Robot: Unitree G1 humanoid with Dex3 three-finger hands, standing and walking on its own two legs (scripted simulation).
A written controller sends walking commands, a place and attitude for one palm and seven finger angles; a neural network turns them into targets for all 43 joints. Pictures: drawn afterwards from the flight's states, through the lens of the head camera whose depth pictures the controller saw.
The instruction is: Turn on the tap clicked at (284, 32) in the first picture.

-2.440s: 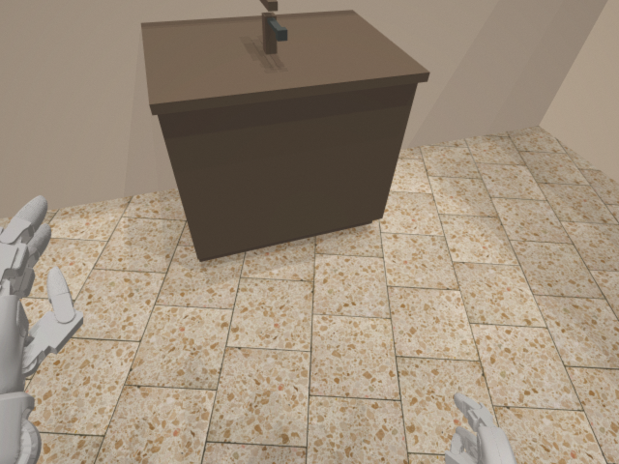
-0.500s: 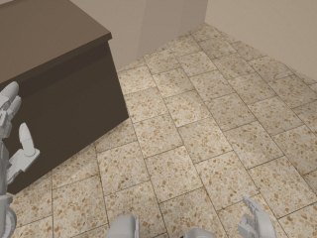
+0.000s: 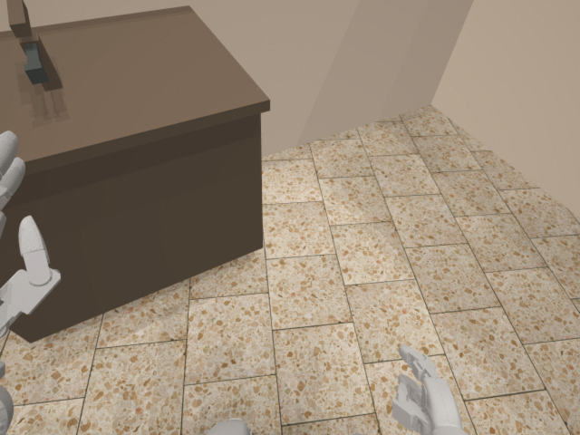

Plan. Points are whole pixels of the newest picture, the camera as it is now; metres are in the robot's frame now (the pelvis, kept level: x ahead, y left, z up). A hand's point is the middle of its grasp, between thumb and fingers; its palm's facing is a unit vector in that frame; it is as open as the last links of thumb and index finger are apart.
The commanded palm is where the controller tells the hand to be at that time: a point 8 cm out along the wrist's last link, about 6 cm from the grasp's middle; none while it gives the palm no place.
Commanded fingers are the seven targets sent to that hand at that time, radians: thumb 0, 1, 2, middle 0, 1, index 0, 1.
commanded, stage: turn to face it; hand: left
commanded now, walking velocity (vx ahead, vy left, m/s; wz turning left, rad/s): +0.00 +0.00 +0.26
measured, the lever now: (36, 73) +0.68 +0.54 +0.10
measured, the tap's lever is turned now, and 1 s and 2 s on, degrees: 0 0 0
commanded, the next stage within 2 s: take the last steps up to it in 0.10 s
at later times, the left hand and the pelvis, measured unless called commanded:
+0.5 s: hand out of the picture +0.14 +0.26 +0.19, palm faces +0.54 -0.75 -0.38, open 7.5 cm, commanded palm +0.08 +0.29 +0.19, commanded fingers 0.00 0.90 0.90 -0.20 -0.30 -0.20 -0.30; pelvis -0.04 -0.01 +0.00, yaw +8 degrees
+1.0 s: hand (19, 329) +0.17 +0.25 +0.18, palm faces +0.54 -0.73 -0.42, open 7.5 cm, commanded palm +0.10 +0.28 +0.19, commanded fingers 0.00 0.90 0.90 -0.20 -0.30 -0.20 -0.30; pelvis +0.00 -0.02 +0.01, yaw +11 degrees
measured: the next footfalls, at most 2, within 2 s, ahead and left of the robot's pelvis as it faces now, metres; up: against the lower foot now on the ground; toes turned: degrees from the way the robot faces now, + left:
right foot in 0.08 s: +0.04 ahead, -0.15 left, +0.00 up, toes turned -4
left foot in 0.44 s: -0.03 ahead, +0.09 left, +0.00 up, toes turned +15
